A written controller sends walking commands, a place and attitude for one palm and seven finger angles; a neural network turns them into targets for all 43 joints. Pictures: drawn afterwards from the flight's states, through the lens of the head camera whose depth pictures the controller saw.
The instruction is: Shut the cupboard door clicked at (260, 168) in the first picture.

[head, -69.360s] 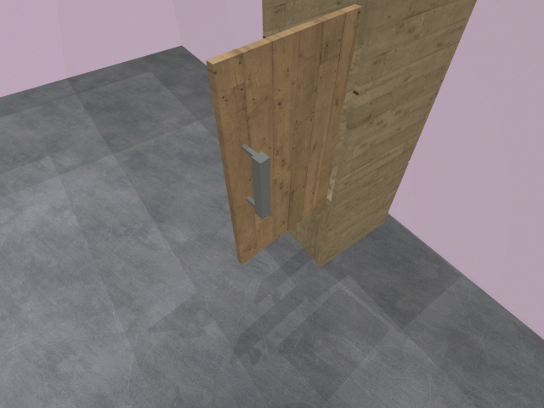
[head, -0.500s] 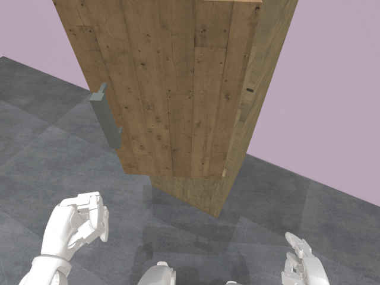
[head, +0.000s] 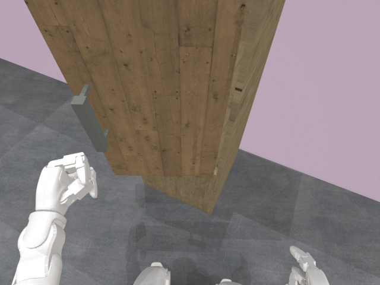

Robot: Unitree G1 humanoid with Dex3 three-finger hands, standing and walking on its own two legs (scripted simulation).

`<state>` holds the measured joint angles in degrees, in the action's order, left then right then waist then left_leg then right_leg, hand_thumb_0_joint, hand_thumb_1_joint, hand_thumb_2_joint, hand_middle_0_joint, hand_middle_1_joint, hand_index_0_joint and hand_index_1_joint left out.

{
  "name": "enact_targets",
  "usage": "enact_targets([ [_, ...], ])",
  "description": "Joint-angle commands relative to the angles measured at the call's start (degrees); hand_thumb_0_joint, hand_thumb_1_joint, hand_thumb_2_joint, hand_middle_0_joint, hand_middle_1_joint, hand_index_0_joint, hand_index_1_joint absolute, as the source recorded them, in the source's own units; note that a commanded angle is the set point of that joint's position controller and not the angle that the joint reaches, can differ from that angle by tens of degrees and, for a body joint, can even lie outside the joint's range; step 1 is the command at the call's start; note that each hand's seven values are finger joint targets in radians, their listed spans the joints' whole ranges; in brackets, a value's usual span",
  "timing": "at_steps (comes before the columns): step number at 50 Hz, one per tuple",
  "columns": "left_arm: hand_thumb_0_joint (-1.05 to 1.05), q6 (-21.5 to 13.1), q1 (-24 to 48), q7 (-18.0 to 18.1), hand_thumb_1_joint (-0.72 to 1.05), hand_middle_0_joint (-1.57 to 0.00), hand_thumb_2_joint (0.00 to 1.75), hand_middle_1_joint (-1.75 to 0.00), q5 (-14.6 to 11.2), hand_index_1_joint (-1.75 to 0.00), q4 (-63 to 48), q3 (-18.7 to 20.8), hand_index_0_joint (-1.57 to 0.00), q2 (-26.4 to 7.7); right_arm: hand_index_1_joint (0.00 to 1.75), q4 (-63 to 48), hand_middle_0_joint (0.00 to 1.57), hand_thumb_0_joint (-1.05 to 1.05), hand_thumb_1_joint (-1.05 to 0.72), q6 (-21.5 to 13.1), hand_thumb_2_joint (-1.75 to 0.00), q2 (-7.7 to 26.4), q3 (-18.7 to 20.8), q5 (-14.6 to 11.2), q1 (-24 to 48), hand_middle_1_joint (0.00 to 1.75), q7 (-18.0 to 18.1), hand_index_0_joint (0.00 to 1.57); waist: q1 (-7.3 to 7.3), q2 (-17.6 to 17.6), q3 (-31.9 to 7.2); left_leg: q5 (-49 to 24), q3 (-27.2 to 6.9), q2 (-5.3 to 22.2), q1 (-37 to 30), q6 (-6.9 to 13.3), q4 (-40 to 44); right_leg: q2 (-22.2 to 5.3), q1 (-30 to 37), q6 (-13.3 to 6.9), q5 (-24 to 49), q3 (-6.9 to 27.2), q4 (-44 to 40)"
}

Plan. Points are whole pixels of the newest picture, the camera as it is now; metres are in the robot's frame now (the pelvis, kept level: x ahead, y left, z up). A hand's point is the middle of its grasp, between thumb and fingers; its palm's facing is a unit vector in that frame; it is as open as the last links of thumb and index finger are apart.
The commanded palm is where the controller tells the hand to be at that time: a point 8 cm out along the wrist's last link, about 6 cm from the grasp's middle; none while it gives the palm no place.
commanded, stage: bring the fist close to the handle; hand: left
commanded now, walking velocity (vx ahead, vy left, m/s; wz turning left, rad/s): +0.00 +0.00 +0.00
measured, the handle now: (94, 120) +0.47 +0.26 +0.06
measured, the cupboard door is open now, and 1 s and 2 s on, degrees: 24 24 8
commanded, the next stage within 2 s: push the door shut along its arc in 0.90 s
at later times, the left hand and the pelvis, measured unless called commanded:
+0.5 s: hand (96, 154) +0.36 +0.22 +0.06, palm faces +0.01 -1.00 -0.02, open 3.1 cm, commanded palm +0.34 +0.27 +0.06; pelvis -0.01 +0.02 +0.00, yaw +0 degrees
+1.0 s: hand (95, 157) +0.36 +0.22 +0.06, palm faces +0.03 -1.00 -0.02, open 3.1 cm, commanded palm +0.34 +0.27 +0.06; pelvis -0.01 +0.02 +0.00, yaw -1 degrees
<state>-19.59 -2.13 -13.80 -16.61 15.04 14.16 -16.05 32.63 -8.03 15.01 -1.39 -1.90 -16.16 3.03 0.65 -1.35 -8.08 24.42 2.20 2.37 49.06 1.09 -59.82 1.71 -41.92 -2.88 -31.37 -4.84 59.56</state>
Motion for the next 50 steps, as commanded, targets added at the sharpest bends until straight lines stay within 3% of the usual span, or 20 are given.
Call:
enact_targets([
  [1, 0.00, -4.4, 10.6, -1.6, 0.90, -1.30, 0.90, -1.50, 0.2, -1.50, -7.9, 0.3, -1.30, -7.7, 0.30, -7.5, 0.20, 0.00, -0.90, -2.4, -0.90, 7.5, 3.4, -0.1, 1.4, 0.30, -0.4, 0.20, 0.44, -3.6, -13.9, -15.0, -3.4, -1.7, -14.8, 0.8, 5.9, -0.4, 3.1, 2.6, 23.6, 5.6, -9.2],
  [5, 0.00, -3.5, 17.3, -2.7, 0.90, -1.30, 0.90, -1.50, -0.3, -1.50, -6.0, 1.9, -1.30, -10.2, 0.30, -6.9, 0.20, 0.00, -0.90, -1.8, -0.90, 8.4, 3.8, -0.4, 0.7, 0.30, 0.1, 0.20, 1.33, -0.1, -14.6, -14.1, -4.2, -1.4, -15.3, 0.9, 6.6, 0.0, 2.5, 2.3, 21.4, 5.0, -9.7],
  [6, 0.00, -3.7, 19.8, -2.5, 0.90, -1.30, 0.90, -1.50, -0.5, -1.50, -5.8, 1.1, -1.30, -9.4, 0.30, -6.7, 0.20, 0.00, -0.90, -1.7, -0.90, 8.3, 3.7, -0.4, 1.0, 0.30, 0.3, 0.20, 1.53, -1.1, -14.5, -13.5, -4.2, -1.5, -15.6, 0.9, 6.6, 0.0, 2.0, 2.2, 20.6, 5.0, -9.9],
  [7, 0.00, -4.1, 22.4, -1.7, 0.90, -1.30, 0.90, -1.50, -0.6, -1.50, -5.8, 3.3, -1.30, -11.5, 0.30, -6.2, 0.20, 0.00, -0.90, -1.7, -0.90, 8.5, 3.8, -0.2, 0.8, 0.30, 0.5, 0.20, 1.62, 0.0, -14.9, -13.6, -4.4, -1.3, -15.4, 1.0, 6.3, 0.2, 1.8, 2.2, 20.1, 4.9, -9.6],
  [12, 0.00, -6.7, 27.7, 0.8, 0.90, -1.30, 0.90, -1.50, 0.5, -1.50, -1.0, 6.8, -1.30, -14.7, 0.30, -5.1, 0.20, 0.00, -0.90, -1.1, -0.90, 8.2, 3.5, 0.2, 0.6, 0.30, 0.5, 0.20, 0.42, -1.9, -18.1, -14.0, -4.6, -1.3, -16.2, 0.7, 6.6, 0.4, 2.3, 1.7, 19.5, 4.7, -8.4],
  [15, 0.00, -6.4, 29.8, 0.4, 0.90, -1.30, 0.90, -1.50, 1.9, -1.50, 2.6, 4.4, -1.30, -13.1, 0.30, -4.5, 0.20, 0.00, -0.90, -0.4, -0.90, 8.2, 3.5, 0.2, 0.2, 0.30, -0.1, 0.20, 1.04, -4.2, -18.3, -14.8, -4.7, -1.0, -18.4, 0.3, 7.2, 0.4, 0.4, 1.6, 19.9, 4.0, -8.3],
  [19, 0.00, -4.1, 32.0, -1.3, 0.90, -1.30, 0.90, -1.50, 1.9, -1.50, 8.2, 1.8, -1.30, -10.8, 0.30, -4.6, 0.20, 0.00, -0.90, 0.5, -0.90, 8.8, 3.7, -0.2, -1.0, 0.30, -0.4, 0.20, 2.05, -2.1, -16.7, -13.1, -5.3, -0.7, -18.5, 0.3, 8.2, 0.6, -0.9, 1.6, 17.9, 3.5, -9.7],
  [21, 0.00, -3.3, 34.4, -1.7, 0.90, -1.30, 0.90, -1.50, 1.5, -1.50, 10.8, 3.1, -1.30, -12.3, 0.30, -4.5, 0.20, 0.00, -0.90, 1.1, -0.90, 9.2, 3.7, -0.3, -1.6, 0.30, -0.2, 0.20, 2.35, 0.3, -15.4, -12.0, -5.3, -0.8, -16.9, 0.5, 8.4, 0.6, -0.3, 1.6, 17.6, 3.6, -10.5],
  [25, 0.00, -5.0, 40.4, -0.8, 0.90, -1.30, 0.90, -1.50, 1.8, -1.50, 12.3, 4.2, -1.30, -13.2, 0.30, -3.9, 0.20, 0.00, -0.90, 1.5, -0.90, 9.0, 3.7, -0.1, -2.1, 0.30, -0.3, 0.20, 2.62, -0.9, -16.5, -12.1, -5.5, -0.8, -17.7, 0.4, 7.9, 0.6, -1.5, 1.5, 16.9, 3.4, -9.9],
  [27, 0.00, -6.5, 40.3, 0.0, 0.90, -1.30, 0.90, -1.50, 2.3, -1.50, 12.8, 6.2, -1.30, -15.5, 0.30, -4.0, 0.20, 0.00, -0.90, 1.8, -0.90, 9.3, 3.7, 0.3, -2.4, 0.30, -0.4, 0.20, 1.73, -1.3, -17.0, -11.4, -5.8, -0.9, -17.1, 0.4, 8.0, 0.8, -1.3, 1.3, 15.7, 3.5, -9.5],
  [31, 0.00, -8.3, 37.3, 0.0, 0.90, -1.30, 0.90, -1.50, 3.0, -1.50, 11.0, 5.7, -1.30, -14.8, 0.30, -4.7, 0.20, 0.00, -0.90, 2.2, -0.90, 8.9, 4.0, 0.4, -2.3, 0.30, -1.2, 0.20, 0.81, -5.2, -20.8, -14.2, -5.4, -0.9, -20.8, 0.1, 8.3, 0.8, -0.6, 1.1, 17.7, 3.5, -9.0],
  [33, 0.00, -8.4, 37.1, -0.3, 0.90, -1.30, 0.90, -1.50, 3.2, -1.50, 10.3, 4.6, -1.30, -14.5, 0.30, -4.7, 0.20, 0.00, -0.90, 2.6, -0.90, 9.1, 4.0, 0.3, -2.7, 0.30, -1.4, 0.20, 1.22, -5.8, -21.0, -15.5, -5.9, -0.6, -22.2, 0.0, 8.7, 1.0, -1.0, 1.0, 18.0, 3.1, -9.0],
  [34, 0.00, -8.0, 36.9, -0.5, 0.90, -1.30, 0.90, -1.50, 2.8, -1.50, 10.2, 3.4, -1.30, -12.7, 0.30, -4.8, 0.20, 0.00, -0.90, 2.7, -0.90, 8.9, 4.2, 0.2, -2.6, 0.30, -1.5, 0.20, 1.88, -4.8, -20.0, -15.0, -5.9, -0.5, -22.4, 0.1, 8.9, 1.1, -1.6, 1.2, 17.8, 2.8, -9.5],
  [37, 0.00, -7.5, 35.8, -0.5, 0.90, -1.30, 0.90, -1.50, 1.9, -1.50, 10.8, 5.1, -1.30, -14.2, 0.30, -4.9, 0.20, 0.00, -0.90, 3.0, -0.90, 9.5, 4.2, 0.0, -2.8, 0.30, -1.2, 0.20, 1.78, -1.6, -17.9, -13.1, -5.8, -0.7, -19.8, 0.4, 9.5, 1.3, -0.2, 1.2, 16.8, 2.9, -10.3],
  [39, 0.00, -7.5, 37.5, -0.3, 0.90, -1.30, 0.90, -1.50, 1.7, -1.50, 10.3, 3.1, -1.30, -11.5, 0.30, -4.7, 0.20, 0.00, -0.90, 3.0, -0.90, 9.0, 4.2, -0.1, -2.4, 0.30, -1.2, 0.20, 2.44, -2.7, -16.4, -12.0, -5.7, -0.7, -20.3, 0.3, 9.9, 1.1, -1.7, 1.3, 16.1, 2.7, -10.7],
  [43, 0.00, -8.7, 36.8, 0.6, 0.90, -1.30, 0.90, -1.50, 2.5, -1.50, 10.6, 4.0, -1.30, -12.8, 0.30, -4.3, 0.20, 0.00, -0.90, 2.8, -0.90, 9.2, 4.2, 0.1, -2.2, 0.30, -1.1, 0.20, 2.02, -2.9, -15.3, -9.9, -6.4, -0.5, -20.4, 0.1, 10.4, 1.1, -2.8, 1.1, 13.8, 2.7, -10.7],
  [44, 0.00, -9.0, 38.5, 0.7, 0.90, -1.30, 0.90, -1.50, 2.6, -1.50, 9.9, 2.1, -1.30, -11.0, 0.30, -4.3, 0.20, 0.00, -0.90, 2.7, -0.90, 9.0, 4.1, 0.1, -2.0, 0.30, -1.2, 0.20, 2.81, -3.0, -15.6, -9.8, -6.3, -0.6, -20.9, 0.3, 10.2, 1.0, -3.3, 1.2, 13.8, 2.8, -10.7],
  [47, 0.00, -9.3, 38.0, 1.0, 0.90, -1.30, 0.90, -1.50, 3.2, -1.50, 11.2, 4.3, -1.30, -13.9, 0.30, -4.0, 0.20, 0.00, -0.90, 2.8, -0.90, 9.4, 4.2, 0.3, -2.3, 0.30, -1.1, 0.20, 2.13, -2.6, -16.2, -9.3, -6.4, -0.7, -19.7, 0.3, 9.8, 1.1, -2.6, 1.1, 13.3, 3.0, -10.2],
  [48, 0.00, -9.1, 37.4, 0.9, 0.90, -1.30, 0.90, -1.50, 3.1, -1.50, 12.1, 3.4, -1.30, -12.5, 0.30, -4.3, 0.20, 0.00, -0.90, 2.8, -0.90, 9.1, 3.9, 0.2, -1.8, 0.30, -1.2, 0.20, 2.10, -2.3, -15.5, -8.1, -6.2, -0.9, -19.0, 0.3, 10.1, 0.9, -2.5, 1.2, 12.6, 3.0, -10.6],
  [50, 0.00, -9.0, 41.2, 0.8, 0.90, -1.30, 0.90, -1.50, 3.1, -1.50, 13.0, 3.4, -1.30, -13.0, 0.30, -4.0, 0.20, 0.00, -0.90, 3.0, -0.90, 9.1, 3.8, 0.2, -1.5, 0.30, -1.0, 0.20, 2.78, -2.2, -14.5, -6.3, -6.2, -0.8, -18.3, 0.4, 10.1, 0.9, -3.2, 1.3, 11.6, 3.4, -10.9],
])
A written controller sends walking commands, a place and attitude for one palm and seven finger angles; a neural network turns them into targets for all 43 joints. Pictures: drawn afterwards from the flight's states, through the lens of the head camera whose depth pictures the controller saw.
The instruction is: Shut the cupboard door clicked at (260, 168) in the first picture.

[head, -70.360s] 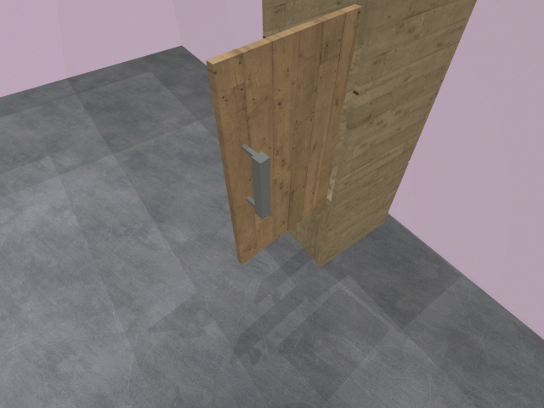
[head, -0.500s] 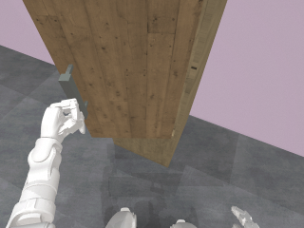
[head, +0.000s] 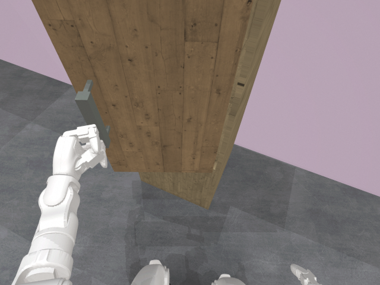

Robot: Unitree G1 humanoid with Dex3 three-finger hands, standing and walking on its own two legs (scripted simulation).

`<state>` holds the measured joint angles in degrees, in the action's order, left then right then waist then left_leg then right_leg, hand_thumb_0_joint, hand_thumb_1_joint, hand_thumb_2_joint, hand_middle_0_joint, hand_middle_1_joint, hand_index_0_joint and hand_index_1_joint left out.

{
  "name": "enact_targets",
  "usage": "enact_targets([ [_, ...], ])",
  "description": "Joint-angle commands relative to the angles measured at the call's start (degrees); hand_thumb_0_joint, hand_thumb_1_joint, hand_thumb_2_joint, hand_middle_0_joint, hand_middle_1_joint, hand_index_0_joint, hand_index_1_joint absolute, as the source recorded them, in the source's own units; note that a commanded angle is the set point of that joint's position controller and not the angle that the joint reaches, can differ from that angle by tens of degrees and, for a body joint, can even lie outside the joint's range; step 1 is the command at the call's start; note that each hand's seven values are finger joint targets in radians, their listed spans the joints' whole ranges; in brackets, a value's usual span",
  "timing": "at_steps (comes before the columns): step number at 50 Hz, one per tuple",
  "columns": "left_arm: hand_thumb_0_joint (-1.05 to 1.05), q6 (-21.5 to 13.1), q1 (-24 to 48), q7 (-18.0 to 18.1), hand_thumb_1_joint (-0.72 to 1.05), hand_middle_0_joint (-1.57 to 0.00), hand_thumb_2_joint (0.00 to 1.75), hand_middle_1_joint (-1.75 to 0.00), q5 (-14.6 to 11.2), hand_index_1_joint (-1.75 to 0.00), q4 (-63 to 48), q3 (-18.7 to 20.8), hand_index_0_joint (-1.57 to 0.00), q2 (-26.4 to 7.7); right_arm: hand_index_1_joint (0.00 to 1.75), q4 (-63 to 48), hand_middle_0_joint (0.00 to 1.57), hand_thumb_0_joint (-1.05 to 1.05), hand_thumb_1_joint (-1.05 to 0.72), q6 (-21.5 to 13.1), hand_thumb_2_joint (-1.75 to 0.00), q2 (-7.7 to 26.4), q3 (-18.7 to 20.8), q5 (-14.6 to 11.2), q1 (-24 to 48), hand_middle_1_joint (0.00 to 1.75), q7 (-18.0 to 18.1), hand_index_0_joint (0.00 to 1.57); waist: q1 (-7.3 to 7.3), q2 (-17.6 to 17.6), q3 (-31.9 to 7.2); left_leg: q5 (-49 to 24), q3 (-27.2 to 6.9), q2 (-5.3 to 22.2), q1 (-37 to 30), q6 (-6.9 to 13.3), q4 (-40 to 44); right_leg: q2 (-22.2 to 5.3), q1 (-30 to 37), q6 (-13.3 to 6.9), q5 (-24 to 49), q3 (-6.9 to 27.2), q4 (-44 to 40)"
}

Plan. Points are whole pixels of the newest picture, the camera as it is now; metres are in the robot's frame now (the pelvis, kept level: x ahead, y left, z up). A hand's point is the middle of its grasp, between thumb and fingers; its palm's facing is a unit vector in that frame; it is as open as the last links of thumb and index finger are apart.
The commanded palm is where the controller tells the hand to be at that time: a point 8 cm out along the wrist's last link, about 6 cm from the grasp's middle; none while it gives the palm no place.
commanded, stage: push the door shut along its arc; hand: left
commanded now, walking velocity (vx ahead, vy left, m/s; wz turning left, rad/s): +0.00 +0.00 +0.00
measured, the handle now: (97, 116) +0.48 +0.24 +0.05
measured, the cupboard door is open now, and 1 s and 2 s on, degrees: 24 8 0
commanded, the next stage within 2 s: pull the fist back off the door in 1.88 s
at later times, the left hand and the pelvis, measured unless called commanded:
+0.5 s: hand (105, 129) +0.43 +0.21 +0.06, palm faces -0.07 -1.00 -0.02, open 3.0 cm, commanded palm +0.43 +0.25 +0.06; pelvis +0.00 -0.01 -0.01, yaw +0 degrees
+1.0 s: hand (119, 111) +0.48 +0.19 +0.06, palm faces -0.20 -0.98 -0.02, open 3.1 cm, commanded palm +0.49 +0.22 +0.06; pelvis +0.00 +0.00 -0.02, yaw -1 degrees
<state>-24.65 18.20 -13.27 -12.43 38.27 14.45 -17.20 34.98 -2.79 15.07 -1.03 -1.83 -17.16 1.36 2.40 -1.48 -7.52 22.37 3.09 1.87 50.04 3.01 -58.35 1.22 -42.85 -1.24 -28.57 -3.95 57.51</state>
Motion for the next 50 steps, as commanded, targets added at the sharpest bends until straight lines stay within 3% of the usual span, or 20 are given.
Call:
enact_targets([
  [1, 0.00, -3.7, 20.5, -0.1, 0.90, -1.30, 0.90, -1.50, -1.1, -1.50, -9.4, 3.8, -1.30, -12.8, 0.30, -6.4, 0.20, 0.00, -0.90, -2.2, -0.90, 9.2, 3.4, 0.1, -0.5, 0.30, 0.7, 0.20, 0.97, -1.4, -15.1, -3.3, -6.8, -0.4, -18.4, -1.5, 8.4, 1.3, -1.9, -0.3, 8.1, 2.8, -9.2],
  [2, 0.00, -3.8, 23.2, -0.4, 0.90, -1.30, 0.90, -1.50, -0.8, -1.50, -8.9, 4.9, -1.30, -15.1, 0.30, -6.1, 0.20, 0.00, -0.90, -2.1, -0.90, 9.5, 3.3, 0.0, -0.9, 0.30, 1.1, 0.20, 1.53, -0.8, -15.0, -2.8, -6.9, -0.4, -17.4, -1.3, 8.0, 1.4, -1.7, -0.3, 7.7, 3.0, -9.0],
  [5, 0.00, -4.0, 31.2, -2.0, 0.90, -1.30, 0.90, -1.50, -0.4, -1.50, -5.8, 3.9, -1.30, -15.6, 0.30, -5.1, 0.20, 0.00, -0.90, -2.2, -0.90, 9.3, 2.9, -0.1, -0.7, 0.30, 1.6, 0.20, 2.81, -2.2, -14.6, -1.1, -7.1, -0.4, -16.6, -1.2, 7.2, 1.1, -3.3, -0.2, 6.1, 3.8, -9.1],
  [8, 0.00, -4.5, 34.5, -4.0, 0.90, -1.30, 0.90, -1.50, -0.3, -1.50, -4.5, 4.1, -1.30, -17.0, 0.30, -4.4, 0.20, 0.00, -0.90, -2.5, -0.90, 9.6, 3.0, 0.0, -1.5, 0.30, 1.8, 0.20, 2.70, -5.4, -19.4, -4.7, -7.8, -0.2, -20.3, -1.5, 6.1, 1.1, -3.9, -0.7, 8.5, 3.4, -7.7],
  [9, 0.00, -4.5, 35.8, -4.9, 0.90, -1.30, 0.90, -1.50, -0.6, -1.50, -4.4, 2.3, -1.30, -15.3, 0.30, -4.4, 0.20, 0.00, -0.90, -2.6, -0.90, 9.4, 2.9, -0.1, -1.6, 0.30, 1.8, 0.20, 3.15, -6.1, -20.2, -6.1, -7.8, -0.2, -21.1, -1.4, 5.7, 1.1, -4.1, -0.6, 9.6, 3.5, -7.7],
  [15, 0.00, -1.1, 36.3, -8.6, 0.90, -1.30, 0.90, -1.50, -1.4, -1.50, 5.8, 5.8, -1.30, -19.8, 0.30, -3.8, 0.20, 0.00, -0.90, -1.5, -0.90, 10.1, 2.9, -0.4, -3.5, 0.30, 1.7, 0.20, 3.24, -0.2, -18.3, -6.8, -6.6, -0.3, -14.0, -0.8, 4.0, 0.9, -2.0, -0.1, 11.5, 4.3, -7.7],
  [18, 0.00, -1.7, 40.9, -9.6, 0.90, -1.30, 0.90, -1.50, -1.0, -1.50, 6.2, 5.5, -1.30, -20.3, 0.30, -3.6, 0.20, 0.00, -0.90, -1.4, -0.90, 10.0, 2.9, -0.4, -4.0, 0.30, 1.7, 0.20, 3.47, -3.0, -19.5, -8.2, -6.8, -0.4, -14.6, -0.7, 3.1, 0.9, -3.3, -0.4, 12.2, 4.4, -6.6],
  [21, 0.00, -2.4, 43.2, -10.4, 0.90, -1.30, 0.90, -1.50, -0.9, -1.50, 6.2, 4.4, -1.30, -19.8, 0.30, -3.1, 0.20, 0.00, -0.90, -1.3, -0.90, 10.2, 3.2, -0.2, -4.9, 0.30, 1.4, 0.20, 4.25, -4.5, -21.0, -8.9, -7.2, -0.1, -17.0, -0.8, 2.4, 1.2, -5.8, -0.5, 12.0, 4.1, -6.3],
  [23, 0.00, -2.6, 43.9, -10.9, 0.90, -1.30, 0.90, -1.50, -0.9, -1.50, 8.2, 6.1, -1.30, -21.9, 0.30, -2.7, 0.20, 0.00, -0.90, -1.0, -0.90, 10.6, 3.3, -0.2, -5.7, 0.30, 1.4, 0.20, 4.32, -2.9, -22.3, -9.7, -7.3, 0.0, -16.0, -0.7, 1.7, 1.3, -5.4, -0.5, 12.7, 4.3, -5.7],
  [26, 0.00, -2.4, 47.7, -11.7, 0.90, -1.30, 0.90, -1.50, -0.1, -1.50, 8.7, 3.9, -1.30, -20.7, 0.30, -2.1, 0.20, 0.00, -0.90, -0.9, -0.90, 10.6, 3.3, -0.2, -6.3, 0.30, 1.3, 0.20, 5.53, -5.1, -22.7, -9.1, -7.5, 0.0, -16.6, -0.6, 1.2, 1.4, -7.6, -0.4, 11.6, 4.1, -5.5],
  [28, 0.00, -2.4, 48.9, -12.2, 0.90, -1.30, 0.90, -1.50, 0.1, -1.50, 9.7, 5.1, -1.30, -22.8, 0.30, -1.7, 0.20, 0.00, -0.90, -0.7, -0.90, 11.1, 3.4, -0.3, -6.9, 0.30, 1.3, 0.20, 5.18, -6.5, -23.9, -10.2, -8.1, 0.2, -17.8, -0.8, 1.1, 1.5, -8.4, -0.7, 11.8, 4.0, -5.0],
  [29, 0.00, -2.0, 49.9, -12.4, 0.90, -1.30, 0.90, -1.50, 0.1, -1.50, 9.9, 3.2, -1.30, -20.9, 0.30, -1.7, 0.20, 0.00, -0.90, -0.6, -0.90, 10.8, 3.3, -0.3, -7.0, 0.30, 1.2, 0.20, 6.22, -5.9, -22.9, -9.3, -8.3, 0.2, -18.1, -0.7, 1.2, 1.6, -9.6, -0.6, 10.9, 3.5, -5.3],
  [33, 0.00, -1.8, 53.0, -13.1, 0.90, -1.30, 0.90, -1.50, 0.5, -1.50, 10.9, 5.3, -1.30, -24.2, 0.30, -1.3, 0.20, 0.00, -0.90, -0.5, -0.90, 11.5, 3.4, -0.2, -8.0, 0.30, 1.2, 0.20, 6.25, -5.7, -25.4, -10.2, -8.6, 0.4, -17.9, -0.6, 0.5, 1.7, -9.8, -0.7, 11.1, 3.6, -4.6],
  [36, 0.00, -1.5, 55.5, -13.3, 0.90, -1.30, 0.90, -1.50, 1.0, -1.50, 11.5, 2.2, -1.30, -21.1, 0.30, -0.7, 0.20, 0.00, -0.90, -0.5, -0.90, 11.4, 3.4, 0.0, -8.5, 0.30, 0.9, 0.20, 7.41, -8.7, -23.7, -9.6, -9.7, 0.6, -21.1, -1.0, 1.0, 1.9, -14.2, -0.9, 9.4, 2.6, -4.8],
  [38, 0.00, -1.6, 55.5, -13.3, 0.90, -1.30, 0.90, -1.50, 1.1, -1.50, 12.4, 4.6, -1.30, -23.7, 0.30, -0.7, 0.20, 0.00, -0.90, -0.4, -0.90, 12.0, 3.6, 0.0, -9.1, 0.30, 0.9, 0.20, 7.11, -8.2, -25.3, -11.6, -10.0, 0.8, -21.8, -1.0, 0.8, 2.0, -14.1, -1.1, 10.6, 2.6, -4.3],
  [41, 0.00, -1.0, 56.9, -13.4, 0.90, -1.30, 0.90, -1.50, 1.6, -1.50, 13.2, 3.2, -1.30, -22.6, 0.30, -0.7, 0.20, 0.00, -0.90, -0.1, -0.90, 11.7, 3.5, 0.1, -9.5, 0.30, 0.6, 0.20, 7.74, -7.8, -25.2, -11.9, -10.2, 0.8, -21.9, -1.0, 0.6, 2.2, -14.2, -1.0, 10.7, 2.3, -4.3],
  [43, 0.00, -1.3, 57.7, -13.4, 0.90, -1.30, 0.90, -1.50, 1.7, -1.50, 13.0, 5.8, -1.30, -25.5, 0.30, -0.9, 0.20, 0.00, -0.90, 0.0, -0.90, 12.2, 3.5, 0.3, -9.9, 0.30, 0.5, 0.20, 7.08, -8.6, -27.2, -13.4, -10.4, 0.9, -22.6, -1.2, 0.4, 2.1, -14.1, -1.1, 11.4, 2.2, -3.7],
  [47, 0.00, -1.0, 59.8, -13.3, 0.90, -1.30, 0.90, -1.50, 2.5, -1.50, 15.6, 5.9, -1.30, -26.6, 0.30, -0.7, 0.20, 0.00, -0.90, 0.4, -0.90, 12.2, 3.2, 0.4, -10.6, 0.30, 0.4, 0.20, 8.32, -6.4, -24.4, -12.2, -10.2, 0.8, -20.1, -0.8, -0.1, 2.4, -14.4, -1.1, 10.8, 2.3, -4.0],
  [49, 0.00, -0.7, 61.1, -13.6, 0.90, -1.30, 0.90, -1.50, 3.0, -1.50, 16.6, 3.6, -1.30, -24.3, 0.30, -0.7, 0.20, 0.00, -0.90, 0.5, -0.90, 12.0, 3.1, 0.4, -10.4, 0.30, 0.2, 0.20, 9.04, -8.0, -24.1, -12.0, -10.5, 0.9, -20.8, -0.9, -0.3, 2.4, -16.2, -1.1, 10.4, 2.2, -3.9],
  [50, 0.00, -0.7, 62.5, -13.8, 0.90, -1.30, 0.90, -1.50, 2.8, -1.50, 16.5, 4.4, -1.30, -25.5, 0.30, -0.8, 0.20, 0.00, -0.90, 0.4, -0.90, 12.4, 3.2, 0.4, -10.7, 0.30, 0.2, 0.20, 9.18, -7.8, -24.0, -11.6, -10.7, 1.1, -20.5, -1.0, -0.2, 2.4, -16.7, -1.0, 10.2, 2.2, -3.9],
])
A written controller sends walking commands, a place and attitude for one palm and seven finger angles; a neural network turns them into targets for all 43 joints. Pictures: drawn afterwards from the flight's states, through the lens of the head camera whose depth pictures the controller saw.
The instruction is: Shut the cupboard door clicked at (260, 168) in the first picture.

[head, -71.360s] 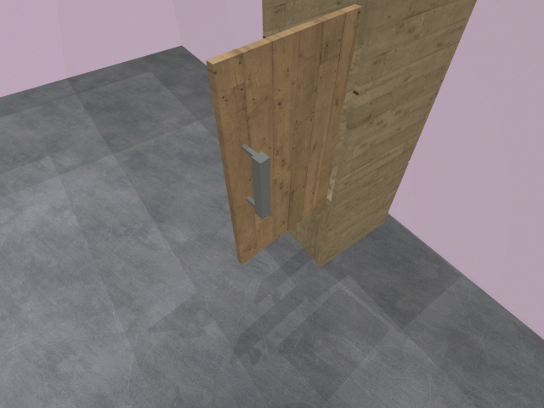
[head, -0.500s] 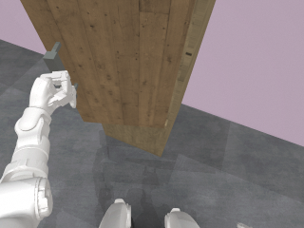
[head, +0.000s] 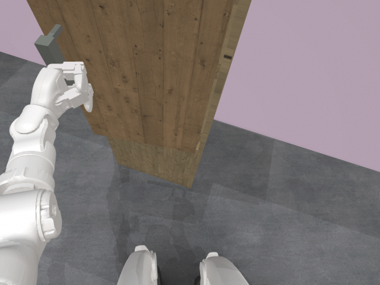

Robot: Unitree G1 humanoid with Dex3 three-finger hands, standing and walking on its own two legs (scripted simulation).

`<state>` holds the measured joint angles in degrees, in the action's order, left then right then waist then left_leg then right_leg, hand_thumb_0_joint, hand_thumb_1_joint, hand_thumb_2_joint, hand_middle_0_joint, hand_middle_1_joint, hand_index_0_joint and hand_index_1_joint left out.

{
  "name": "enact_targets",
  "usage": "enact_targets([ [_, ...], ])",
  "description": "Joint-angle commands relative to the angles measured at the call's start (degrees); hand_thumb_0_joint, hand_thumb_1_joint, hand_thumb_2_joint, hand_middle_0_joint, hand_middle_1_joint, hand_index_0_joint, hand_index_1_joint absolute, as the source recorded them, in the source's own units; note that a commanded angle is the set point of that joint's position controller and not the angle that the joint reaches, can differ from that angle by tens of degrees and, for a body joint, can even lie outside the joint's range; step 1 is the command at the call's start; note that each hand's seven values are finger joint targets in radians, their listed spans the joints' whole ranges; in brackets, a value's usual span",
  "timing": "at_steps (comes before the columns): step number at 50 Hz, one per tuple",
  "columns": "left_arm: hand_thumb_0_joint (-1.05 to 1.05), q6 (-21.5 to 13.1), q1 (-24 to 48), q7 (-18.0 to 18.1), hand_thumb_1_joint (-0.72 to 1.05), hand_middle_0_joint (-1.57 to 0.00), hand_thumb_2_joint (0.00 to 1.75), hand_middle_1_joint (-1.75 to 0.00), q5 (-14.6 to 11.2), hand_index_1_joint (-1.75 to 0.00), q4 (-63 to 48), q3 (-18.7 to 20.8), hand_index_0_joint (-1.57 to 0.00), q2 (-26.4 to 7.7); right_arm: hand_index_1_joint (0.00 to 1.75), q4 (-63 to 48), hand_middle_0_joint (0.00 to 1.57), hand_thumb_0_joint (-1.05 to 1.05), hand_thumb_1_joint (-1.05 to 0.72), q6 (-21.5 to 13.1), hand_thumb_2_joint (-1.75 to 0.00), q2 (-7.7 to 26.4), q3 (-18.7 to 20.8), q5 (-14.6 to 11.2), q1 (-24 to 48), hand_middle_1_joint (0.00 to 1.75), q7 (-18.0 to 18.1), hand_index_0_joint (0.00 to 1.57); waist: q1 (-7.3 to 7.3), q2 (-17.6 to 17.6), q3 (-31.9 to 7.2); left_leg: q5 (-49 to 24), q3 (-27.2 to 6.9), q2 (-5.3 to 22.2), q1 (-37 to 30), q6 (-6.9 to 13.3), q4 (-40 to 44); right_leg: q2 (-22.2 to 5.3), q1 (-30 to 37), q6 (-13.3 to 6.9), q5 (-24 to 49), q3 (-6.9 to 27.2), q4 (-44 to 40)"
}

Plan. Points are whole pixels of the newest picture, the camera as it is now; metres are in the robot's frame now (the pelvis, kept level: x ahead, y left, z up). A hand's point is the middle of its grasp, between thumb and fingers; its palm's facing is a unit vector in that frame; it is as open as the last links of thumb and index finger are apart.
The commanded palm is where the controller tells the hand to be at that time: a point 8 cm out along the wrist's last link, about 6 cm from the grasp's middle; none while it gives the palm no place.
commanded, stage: push the door shut along its arc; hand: left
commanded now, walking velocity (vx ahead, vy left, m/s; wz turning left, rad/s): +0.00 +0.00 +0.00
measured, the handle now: (67, 68) +0.56 +0.24 +0.07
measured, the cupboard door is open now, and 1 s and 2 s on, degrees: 8 0 0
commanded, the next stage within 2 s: pull the fist back off the door in 0.88 s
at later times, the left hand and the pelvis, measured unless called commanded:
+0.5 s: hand (112, 71) +0.54 +0.14 +0.09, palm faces -0.32 -0.95 -0.01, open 3.1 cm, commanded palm +0.56 +0.18 +0.08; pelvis -0.01 +0.00 -0.02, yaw -2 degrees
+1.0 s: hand (113, 67) +0.56 +0.14 +0.09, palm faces -0.36 -0.93 -0.04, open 2.9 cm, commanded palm +0.60 +0.13 +0.08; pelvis -0.02 +0.00 -0.04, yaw -1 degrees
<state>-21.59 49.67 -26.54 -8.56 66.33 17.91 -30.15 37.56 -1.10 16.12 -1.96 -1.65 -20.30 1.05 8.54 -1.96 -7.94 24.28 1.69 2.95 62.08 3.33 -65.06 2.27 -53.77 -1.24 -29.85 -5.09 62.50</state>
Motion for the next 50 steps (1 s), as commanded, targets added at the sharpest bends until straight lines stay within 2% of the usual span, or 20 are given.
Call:
enact_targets([
  [1, 0.00, -3.7, 30.9, -0.6, 0.90, -1.30, 0.90, -1.50, -0.7, -1.50, -11.1, 1.5, -1.30, -13.6, 0.30, -3.3, 0.20, 0.00, -0.90, -1.2, -0.90, 11.4, 4.1, 0.3, -7.7, 0.30, 0.6, 0.20, 2.86, -7.7, -24.0, -13.6, -9.2, -0.1, -32.5, -1.3, 6.2, 1.4, -5.2, -1.1, 11.4, 3.3, -8.8],
  [2, 0.00, -3.9, 32.0, -0.9, 0.90, -1.30, 0.90, -1.50, -0.9, -1.50, -11.6, 0.9, -1.30, -12.8, 0.30, -3.4, 0.20, 0.00, -0.90, -1.3, -0.90, 11.3, 4.1, 0.4, -7.9, 0.30, 0.5, 0.20, 3.14, -8.7, -25.0, -15.1, -9.4, -0.2, -33.6, -1.2, 6.0, 1.5, -6.0, -1.3, 12.1, 3.2, -8.4],
  [3, 0.00, -3.7, 32.1, -1.3, 0.90, -1.30, 0.90, -1.50, -1.0, -1.50, -10.8, 1.8, -1.30, -14.0, 0.30, -3.3, 0.20, 0.00, -0.90, -1.4, -0.90, 11.7, 4.2, 0.2, -7.9, 0.30, 0.6, 0.20, 3.13, -8.2, -25.8, -15.0, -9.6, 0.1, -33.9, -1.4, 5.8, 1.4, -6.5, -1.2, 12.0, 3.3, -8.2],
  [4, 0.00, -3.6, 33.7, -1.6, 0.90, -1.30, 0.90, -1.50, -0.5, -1.50, -11.4, 0.0, -1.30, -12.6, 0.30, -2.9, 0.20, 0.00, -0.90, -1.3, -0.90, 11.4, 4.1, 0.5, -8.1, 0.30, 0.6, 0.20, 3.88, -9.3, -25.9, -15.5, -9.8, 0.1, -34.6, -1.4, 5.5, 1.4, -7.3, -1.2, 12.0, 3.0, -8.1],
  [6, 0.00, -2.6, 33.8, -2.1, 0.90, -1.30, 0.90, -1.50, -0.7, -1.50, -8.6, 0.5, -1.30, -13.3, 0.30, -3.0, 0.20, 0.00, -0.90, -1.3, -0.90, 11.6, 3.9, 0.3, -8.3, 0.30, 0.6, 0.20, 4.22, -7.7, -24.7, -13.4, -9.6, 0.1, -32.3, -1.2, 5.2, 1.5, -7.7, -1.1, 10.9, 3.1, -8.3],
  [7, 0.00, -2.6, 35.5, -2.0, 0.90, -1.30, 0.90, -1.50, -0.5, -1.50, -8.4, 1.5, -1.30, -14.8, 0.30, -2.9, 0.20, 0.00, -0.90, -1.3, -0.90, 11.8, 3.8, 0.4, -8.8, 0.30, 0.7, 0.20, 4.16, -8.4, -24.7, -13.9, -9.8, 0.0, -32.3, -1.2, 5.0, 1.6, -8.2, -1.4, 10.8, 2.9, -7.7],
  [10, 0.00, -1.8, 39.6, -1.8, 0.90, -1.30, 0.90, -1.50, 0.3, -1.50, -7.7, 0.3, -1.30, -14.4, 0.30, -2.6, 0.20, 0.00, -0.90, -1.6, -0.90, 11.9, 3.7, 0.5, -9.1, 0.30, 0.8, 0.20, 5.29, -8.8, -25.2, -13.3, -10.2, 0.3, -31.6, -1.2, 4.1, 1.5, -10.1, -1.1, 10.4, 2.9, -7.2],
  [17, 0.00, -0.5, 42.3, -2.8, 0.90, -1.30, 0.90, -1.50, 1.1, -1.50, -6.7, -0.2, -1.30, -14.8, 0.30, -2.2, 0.20, 0.00, -0.90, -2.1, -0.90, 12.1, 3.7, 1.0, -10.7, 0.30, 0.7, 0.20, 5.90, -10.7, -28.8, -15.7, -10.5, 0.2, -32.9, -1.1, 2.5, 2.0, -11.6, -1.4, 11.2, 2.6, -6.2],
  [22, 0.00, 1.5, 45.4, -2.4, 0.90, -1.30, 0.90, -1.50, 2.3, -1.50, -4.2, 2.3, -1.30, -19.0, 0.30, -1.9, 0.20, 0.00, -0.90, -2.2, -0.90, 12.4, 3.1, 1.1, -11.7, 0.30, 0.9, 0.20, 6.38, -10.2, -28.6, -15.7, -10.2, 0.3, -30.0, -0.9, 1.4, 2.2, -11.5, -1.4, 11.2, 2.5, -5.5],
  [23, 0.00, 1.6, 46.3, -2.2, 0.90, -1.30, 0.90, -1.50, 2.8, -1.50, -3.8, 2.2, -1.30, -19.5, 0.30, -2.1, 0.20, 0.00, -0.90, -2.2, -0.90, 12.3, 3.2, 1.0, -11.6, 0.30, 1.0, 0.20, 6.66, -11.5, -28.2, -15.4, -9.9, 0.5, -29.2, -1.0, 0.9, 2.1, -12.6, -1.2, 11.1, 2.7, -5.2],
  [25, 0.00, 2.4, 47.6, -1.6, 0.90, -1.30, 0.90, -1.50, 3.5, -1.50, -3.1, 1.7, -1.30, -19.3, 0.30, -2.2, 0.20, 0.00, -0.90, -2.3, -0.90, 12.3, 3.0, 1.2, -12.0, 0.30, 0.9, 0.20, 7.38, -10.2, -27.6, -14.2, -9.8, 0.5, -27.4, -0.8, 0.5, 2.2, -12.6, -1.0, 10.5, 2.7, -5.3],
  [26, 0.00, 2.7, 47.3, -1.4, 0.90, -1.30, 0.90, -1.50, 4.0, -1.50, -1.7, 2.9, -1.30, -21.2, 0.30, -2.2, 0.20, 0.00, -0.90, -2.3, -0.90, 12.3, 2.8, 1.3, -12.1, 0.30, 0.9, 0.20, 7.33, -9.7, -27.3, -13.9, -9.6, 0.4, -26.0, -0.7, 0.1, 2.3, -11.8, -1.0, 10.5, 2.7, -5.1],
  [28, 0.00, 2.2, 49.6, -1.6, 0.90, -1.30, 0.90, -1.50, 4.6, -1.50, -2.7, 3.4, -1.30, -23.0, 0.30, -2.2, 0.20, 0.00, -0.90, -2.4, -0.90, 12.5, 2.8, 1.4, -12.6, 0.30, 1.1, 0.20, 7.58, -11.4, -29.4, -15.8, -9.4, 0.5, -26.2, -0.6, -0.9, 2.3, -12.1, -1.0, 11.8, 3.0, -4.3],
  [30, 0.00, 2.8, 51.2, -2.1, 0.90, -1.30, 0.90, -1.50, 4.9, -1.50, -1.7, 1.1, -1.30, -20.4, 0.30, -1.7, 0.20, 0.00, -0.90, -2.6, -0.90, 12.3, 2.8, 1.5, -13.0, 0.30, 1.1, 0.20, 8.59, -10.9, -28.7, -15.6, -9.6, 0.6, -25.8, -0.6, -1.5, 2.5, -13.5, -0.9, 11.6, 2.7, -4.1],
  [35, 0.00, 4.4, 55.5, -3.6, 0.90, -1.30, 0.90, -1.50, 5.0, -1.50, -1.7, -0.7, -1.30, -19.2, 0.30, -0.2, 0.20, 0.00, -0.90, -3.2, -0.90, 12.6, 3.0, 1.5, -13.9, 0.30, 1.6, 0.20, 10.21, -12.1, -29.8, -15.5, -9.8, 0.9, -26.3, -0.3, -2.7, 2.6, -15.9, -0.9, 11.5, 2.4, -3.6],
  [37, 0.00, 4.9, 58.3, -3.7, 0.90, -1.30, 0.90, -1.50, 4.9, -1.50, -2.8, -2.6, -1.30, -16.5, 0.30, 0.8, 0.20, 0.00, -0.90, -3.7, -0.90, 12.5, 3.0, 1.8, -14.1, 0.30, 1.5, 0.20, 10.59, -14.5, -30.5, -16.8, -10.5, 0.9, -29.0, -0.4, -2.9, 2.7, -18.2, -1.2, 11.4, 1.8, -3.1],
  [40, 0.00, 6.3, 59.8, -4.0, 0.90, -1.30, 0.90, -1.50, 4.6, -1.50, -2.4, -3.4, -1.30, -16.0, 0.30, 1.5, 0.20, 0.00, -0.90, -4.4, -0.90, 12.7, 2.9, 1.8, -14.0, 0.30, 1.8, 0.20, 11.38, -13.9, -30.1, -14.8, -10.4, 1.0, -28.3, -0.3, -3.4, 2.7, -19.3, -1.1, 10.3, 1.5, -3.2],
  [43, 0.00, 6.8, 61.9, -4.0, 0.90, -1.30, 0.90, -1.50, 4.4, -1.50, -3.2, -5.0, -1.30, -14.0, 0.30, 2.2, 0.20, 0.00, -0.90, -5.2, -0.90, 12.8, 2.8, 1.9, -13.4, 0.30, 1.9, 0.20, 11.56, -16.8, -30.4, -14.7, -10.7, 1.0, -29.9, -0.4, -3.7, 2.7, -21.7, -1.3, 9.7, 1.1, -2.6],
  [49, 0.00, 8.2, 64.1, -3.6, 0.90, -1.30, 0.90, -1.50, 4.0, -1.50, -3.8, -9.1, -1.30, -8.1, 0.30, 3.9, 0.20, 0.00, -0.90, -6.8, -0.90, 13.0, 2.6, 2.3, -12.1, 0.30, 1.9, 0.20, 12.56, -18.5, -30.5, -12.9, -12.4, 1.1, -33.6, -0.8, -2.8, 2.7, -25.2, -1.6, 8.4, -0.1, -2.3],
  [50, 0.00, 9.5, 65.1, 8.5, 0.90, -1.30, 0.90, -1.50, 0.1, -1.50, -4.3, 3.7, -1.30, -11.6, 0.30, 1.7, 0.20, 0.00, -0.90, -6.9, -0.90, 11.4, 1.8, 3.3, -16.2, 0.30, 1.5, 0.20, 10.09, -17.1, -28.5, -9.5, -13.2, 2.4, -28.3, -1.0, -0.7, 1.9, -22.2, -1.0, 7.9, 0.9, -3.0],
])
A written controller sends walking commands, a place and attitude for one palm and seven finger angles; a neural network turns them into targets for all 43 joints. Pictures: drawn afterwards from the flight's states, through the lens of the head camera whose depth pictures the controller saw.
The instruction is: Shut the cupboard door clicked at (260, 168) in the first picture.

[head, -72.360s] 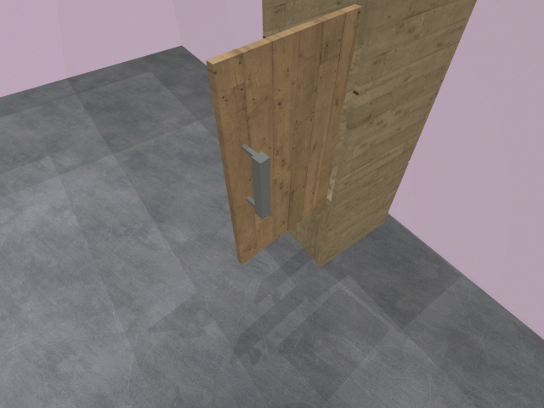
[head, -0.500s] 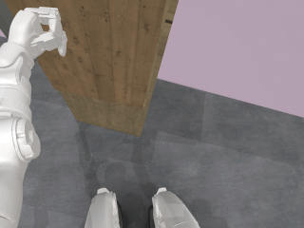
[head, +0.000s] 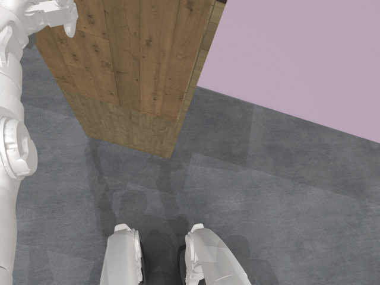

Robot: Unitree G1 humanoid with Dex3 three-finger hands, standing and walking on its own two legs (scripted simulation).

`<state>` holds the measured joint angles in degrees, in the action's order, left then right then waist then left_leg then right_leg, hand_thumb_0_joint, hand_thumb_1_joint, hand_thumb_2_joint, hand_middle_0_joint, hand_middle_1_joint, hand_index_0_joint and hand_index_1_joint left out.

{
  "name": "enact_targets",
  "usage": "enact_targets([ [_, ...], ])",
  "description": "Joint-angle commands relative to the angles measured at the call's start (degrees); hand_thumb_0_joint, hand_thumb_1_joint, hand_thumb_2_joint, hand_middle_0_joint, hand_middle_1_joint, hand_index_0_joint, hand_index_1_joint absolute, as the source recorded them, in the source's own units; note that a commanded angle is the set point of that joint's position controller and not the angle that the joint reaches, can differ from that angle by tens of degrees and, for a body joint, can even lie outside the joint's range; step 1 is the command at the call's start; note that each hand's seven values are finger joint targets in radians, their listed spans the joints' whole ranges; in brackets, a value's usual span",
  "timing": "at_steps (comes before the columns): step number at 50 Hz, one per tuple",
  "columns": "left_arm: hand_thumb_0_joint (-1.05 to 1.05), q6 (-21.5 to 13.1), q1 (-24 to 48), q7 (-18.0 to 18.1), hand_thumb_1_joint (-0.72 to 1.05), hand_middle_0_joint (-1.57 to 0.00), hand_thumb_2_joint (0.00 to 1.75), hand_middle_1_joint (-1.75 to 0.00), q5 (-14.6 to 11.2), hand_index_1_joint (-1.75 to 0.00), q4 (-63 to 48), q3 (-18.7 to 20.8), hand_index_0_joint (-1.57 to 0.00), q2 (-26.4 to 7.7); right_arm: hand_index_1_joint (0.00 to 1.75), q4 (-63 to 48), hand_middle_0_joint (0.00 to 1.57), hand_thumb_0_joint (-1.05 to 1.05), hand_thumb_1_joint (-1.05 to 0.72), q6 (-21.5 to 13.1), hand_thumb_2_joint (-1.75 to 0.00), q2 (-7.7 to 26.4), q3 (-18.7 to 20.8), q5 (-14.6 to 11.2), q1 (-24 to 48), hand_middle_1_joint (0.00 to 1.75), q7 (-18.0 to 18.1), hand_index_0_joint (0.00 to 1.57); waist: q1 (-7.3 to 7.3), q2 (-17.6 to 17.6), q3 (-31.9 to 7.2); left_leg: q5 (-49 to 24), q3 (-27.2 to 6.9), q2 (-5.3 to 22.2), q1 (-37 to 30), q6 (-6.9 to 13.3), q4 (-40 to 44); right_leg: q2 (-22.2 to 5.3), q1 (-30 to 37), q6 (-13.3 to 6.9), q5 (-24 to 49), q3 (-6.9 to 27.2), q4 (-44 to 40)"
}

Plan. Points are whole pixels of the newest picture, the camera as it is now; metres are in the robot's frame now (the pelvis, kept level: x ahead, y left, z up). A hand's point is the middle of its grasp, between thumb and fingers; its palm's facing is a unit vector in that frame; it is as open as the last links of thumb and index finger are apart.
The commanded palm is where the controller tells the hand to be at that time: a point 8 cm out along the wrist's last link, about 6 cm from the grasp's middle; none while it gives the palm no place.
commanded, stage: pull the fist back off the door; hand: left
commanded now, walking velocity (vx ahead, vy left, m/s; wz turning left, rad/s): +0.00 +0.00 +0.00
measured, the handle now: out of the picture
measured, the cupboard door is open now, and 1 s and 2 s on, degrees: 0 0 0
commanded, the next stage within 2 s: draw the hand back to the body in 0.86 s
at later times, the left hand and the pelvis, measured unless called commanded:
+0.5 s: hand (87, 13) +0.57 +0.13 +0.13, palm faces +0.10 -0.99 -0.02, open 3.1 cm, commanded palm +0.54 +0.15 +0.12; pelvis -0.01 +0.00 +0.02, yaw +1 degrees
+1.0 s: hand (85, 36) +0.53 +0.13 +0.12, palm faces +0.11 -0.99 -0.03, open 3.1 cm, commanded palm +0.49 +0.17 +0.13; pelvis +0.05 -0.02 +0.05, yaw +2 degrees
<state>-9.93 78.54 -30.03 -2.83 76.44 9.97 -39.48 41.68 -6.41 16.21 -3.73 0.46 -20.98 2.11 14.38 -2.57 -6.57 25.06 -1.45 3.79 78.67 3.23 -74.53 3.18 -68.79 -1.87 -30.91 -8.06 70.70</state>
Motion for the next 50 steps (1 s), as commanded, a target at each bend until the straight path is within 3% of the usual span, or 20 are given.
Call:
enact_targets([
  [1, 0.00, -1.5, 33.7, 18.1, 0.90, -1.30, 0.90, -1.50, -4.0, -1.50, -12.5, 9.8, -1.30, 0.3, 0.30, -2.6, 0.20, 0.00, -0.90, -1.7, -0.90, 11.0, 3.6, 1.6, -15.2, 0.30, -0.6, 0.20, 4.62, -16.1, -30.1, -7.8, -10.1, 1.4, -43.2, -1.2, 9.5, 1.0, -6.2, 0.0, 8.0, 4.1, -11.1],
  [2, 0.00, -1.7, 32.1, 21.8, 0.90, -1.30, 0.90, -1.50, -3.1, -1.50, -12.1, 9.6, -1.30, 1.5, 0.30, -2.8, 0.20, 0.00, -0.90, -1.7, -0.90, 10.9, 3.9, 2.0, -15.1, 0.30, -1.4, 0.20, 4.35, -15.3, -29.6, -6.0, -11.3, 1.5, -43.2, -1.6, 10.5, 0.9, -6.9, 0.0, 7.5, 3.6, -10.4],
  [4, 0.00, -2.2, 33.7, 29.0, 0.90, -1.30, 0.90, -1.50, -2.0, -1.50, -13.2, 9.5, -1.30, 5.9, 0.30, -2.8, 0.20, 0.00, -0.90, -1.3, -0.90, 10.7, 4.7, 3.4, -16.0, 0.30, -2.6, 0.20, 5.63, -13.7, -28.7, -1.6, -11.7, 1.3, -41.6, -1.6, 11.1, 0.5, -7.9, 0.6, 5.9, 3.4, -10.5],
  [7, 0.00, -6.7, 36.3, 39.0, 0.90, -1.30, 0.90, -1.50, 3.9, -1.50, -16.9, 8.7, -1.30, 6.3, 0.30, -2.7, 0.20, 0.00, -0.90, -1.1, -0.90, 10.4, 5.3, 5.1, -16.5, 0.30, -4.8, 0.20, 5.69, -15.4, -30.4, 0.7, -13.0, 1.0, -43.9, -2.2, 12.4, 0.1, -8.9, 0.8, 4.9, 3.4, -10.0],
  [10, 0.00, -10.6, 37.0, 40.6, 0.90, -1.30, 0.90, -1.50, 10.4, -1.50, -17.1, 3.8, -1.30, 6.8, 0.30, -2.1, 0.20, 0.00, -0.90, -0.2, -0.90, 10.8, 6.1, 5.9, -17.3, 0.30, -6.6, 0.20, 6.59, -18.1, -31.4, 1.8, -14.3, 1.2, -47.8, -2.8, 13.4, -0.2, -10.4, 0.2, 4.4, 3.6, -10.3],
  [12, 0.00, -11.8, 35.9, 39.1, 0.90, -1.30, 0.90, -1.50, 11.6, -1.50, -15.2, 2.1, -1.30, 7.3, 0.30, -2.2, 0.20, 0.00, -0.90, 0.4, -0.90, 11.1, 6.5, 5.6, -17.2, 0.30, -7.0, 0.20, 6.83, -17.6, -31.3, 2.2, -14.6, 1.0, -48.6, -2.8, 14.1, -0.2, -9.7, -0.2, 4.3, 3.9, -11.1],
  [14, 0.00, -10.9, 34.3, 36.7, 0.90, -1.30, 0.90, -1.50, 9.9, -1.50, -11.3, 1.0, -1.30, 8.4, 0.30, -2.3, 0.20, 0.00, -0.90, 0.8, -0.90, 11.3, 6.1, 4.9, -16.4, 0.30, -6.8, 0.20, 7.29, -15.4, -27.5, 6.1, -13.7, 0.5, -45.5, -2.5, 15.2, 0.0, -8.1, -0.2, 3.0, 4.1, -12.7],
  [18, 0.00, -9.4, 29.5, 32.9, 0.90, -1.30, 0.90, -1.50, 4.6, -1.50, -7.4, 6.6, -1.30, 3.2, 0.30, -3.7, 0.20, 0.00, -0.90, 0.9, -0.90, 11.8, 5.1, 3.8, -15.5, 0.30, -5.6, 0.20, 5.25, -11.0, -26.7, 6.6, -10.4, -0.8, -38.8, -1.6, 15.4, 0.3, -1.5, -0.2, 1.5, 5.1, -14.6],
  [20, 0.00, -9.7, 27.0, 32.2, 0.90, -1.30, 0.90, -1.50, 3.1, -1.50, -7.2, 7.6, -1.30, 3.6, 0.30, -4.0, 0.20, 0.00, -0.90, 0.8, -0.90, 11.3, 4.9, 3.6, -15.5, 0.30, -5.4, 0.20, 4.70, -8.9, -25.3, 6.0, -9.1, -1.0, -36.7, -1.3, 15.3, 0.4, 0.5, 0.1, 1.5, 5.4, -15.5],
  [22, 0.00, -11.7, 23.6, 32.1, 0.90, -1.30, 0.90, -1.50, 2.7, -1.50, -10.1, 8.4, -1.30, 3.3, 0.30, -4.8, 0.20, 0.00, -0.90, 0.8, -0.90, 11.0, 5.0, 3.7, -15.7, 0.30, -5.5, 0.20, 2.99, -10.0, -27.1, 3.3, -8.5, -0.9, -38.2, -1.3, 15.6, 0.4, 2.4, -0.1, 2.8, 5.6, -15.3],
  [26, 0.00, -14.2, 15.1, 32.4, 0.90, -1.30, 0.90, -1.50, 2.8, -1.50, -12.3, 9.4, -1.30, 3.7, 0.30, -5.3, 0.20, 0.00, -0.90, 1.8, -0.90, 10.4, 5.5, 3.5, -15.8, 0.30, -5.9, 0.20, 1.05, -6.8, -27.3, -1.2, -6.2, -1.1, -37.0, -1.1, 15.1, 0.7, 7.4, 0.2, 4.8, 6.1, -16.3],
  [28, 0.00, -15.4, 12.7, 32.1, 0.90, -1.30, 0.90, -1.50, 2.9, -1.50, -15.2, 9.3, -1.30, 4.0, 0.30, -5.7, 0.20, 0.00, -0.90, 2.3, -0.90, 10.1, 5.9, 3.3, -15.7, 0.30, -6.1, 0.20, -0.26, -8.3, -29.5, -5.3, -5.4, -1.1, -39.3, -1.2, 15.2, 0.6, 9.3, 0.1, 7.3, 6.1, -16.2],
  [30, 0.00, -15.6, 8.9, 32.0, 0.90, -1.30, 0.90, -1.50, 2.4, -1.50, -17.2, 9.8, -1.30, 4.6, 0.30, -6.2, 0.20, 0.00, -0.90, 3.3, -0.90, 9.9, 6.3, 3.0, -15.5, 0.30, -6.1, 0.20, -1.45, -7.0, -30.2, -7.6, -4.4, -1.3, -40.1, -1.3, 15.4, 0.8, 12.3, 0.3, 9.3, 6.4, -17.0],
  [37, 0.00, -19.0, 0.1, 32.6, 0.90, -1.30, 0.90, -1.50, 0.0, -1.50, -28.8, 12.1, -1.30, 5.4, 0.30, -7.6, 0.20, 0.00, -0.90, 5.1, -0.90, 8.5, 7.2, 2.3, -13.5, 0.30, -5.7, 0.20, -4.78, -5.4, -34.0, -19.0, -1.2, -2.4, -43.5, -1.1, 15.8, 0.8, 23.6, 0.8, 23.6, 7.5, -17.2],
  [39, 0.00, -20.3, -3.8, 32.4, 0.90, -1.30, 0.90, -1.50, -0.1, -1.50, -32.0, 9.8, -1.30, 8.9, 0.30, -7.8, 0.20, 0.00, -0.90, 5.4, -0.90, 7.7, 7.4, 2.0, -12.5, 0.30, -5.9, 0.20, -4.95, -5.5, -33.8, -22.8, -0.8, -2.4, -46.6, -1.3, 15.9, 0.8, 24.2, 1.0, 28.0, 7.1, -17.3],
  [43, 0.00, -20.0, -5.8, 31.2, 0.90, -1.30, 0.90, -1.50, 0.0, -1.50, -27.0, 6.8, -1.30, 12.0, 0.30, -6.7, 0.20, 0.00, -0.90, 6.4, -0.90, 7.5, 7.8, 1.4, -11.9, 0.30, -5.6, 0.20, -2.85, -1.4, -25.9, -21.3, 0.0, -2.8, -43.5, -0.9, 15.9, 0.4, 23.8, 1.9, 30.4, 8.1, -18.6],
  [44, 0.00, -19.2, -7.2, 30.8, 0.90, -1.30, 0.90, -1.50, -0.2, -1.50, -25.0, 6.3, -1.30, 12.9, 0.30, -6.7, 0.20, 0.00, -0.90, 6.8, -0.90, 7.4, 7.7, 1.4, -11.6, 0.30, -5.6, 0.20, -3.05, -0.4, -24.4, -20.5, 0.2, -3.0, -42.4, -0.9, 16.0, 0.4, 24.4, 1.9, 30.7, 8.3, -18.9],
  [46, 0.00, -18.5, -7.0, 29.9, 0.90, -1.30, 0.90, -1.50, -0.9, -1.50, -23.8, 5.0, -1.30, 14.4, 0.30, -6.9, 0.20, 0.00, -0.90, 7.2, -0.90, 7.4, 7.8, 1.1, -10.9, 0.30, -5.3, 0.20, -2.73, 0.4, -23.7, -20.2, 0.1, -3.2, -42.5, -0.9, 16.3, 0.1, 24.6, 2.0, 31.1, 8.5, -19.3],
  [49, 0.00, -19.1, -7.8, 28.9, 0.90, -1.30, 0.90, -1.50, -2.4, -1.50, -25.0, 5.2, -1.30, 15.0, 0.30, -7.3, 0.20, 0.00, -0.90, 7.4, -0.90, 7.1, 7.8, 0.9, -9.6, 0.30, -5.0, 0.20, -3.81, -1.2, -26.0, -24.1, 0.1, -3.4, -45.7, -1.0, 15.9, -0.1, 25.1, 1.7, 34.6, 8.3, -18.6],
  [50, 0.00, -19.7, -9.7, 28.5, 0.90, -1.30, 0.90, -1.50, -2.8, -1.50, -28.0, 6.8, -1.30, 13.4, 0.30, -8.0, 0.20, 0.00, -0.90, 7.5, -0.90, 7.3, 7.9, 0.9, -9.3, 0.30, -5.0, 0.20, -5.62, -2.5, -29.2, -26.2, -0.1, -3.3, -47.7, -1.3, 16.4, -0.1, 26.8, 1.5, 35.7, 8.2, -18.2],
])
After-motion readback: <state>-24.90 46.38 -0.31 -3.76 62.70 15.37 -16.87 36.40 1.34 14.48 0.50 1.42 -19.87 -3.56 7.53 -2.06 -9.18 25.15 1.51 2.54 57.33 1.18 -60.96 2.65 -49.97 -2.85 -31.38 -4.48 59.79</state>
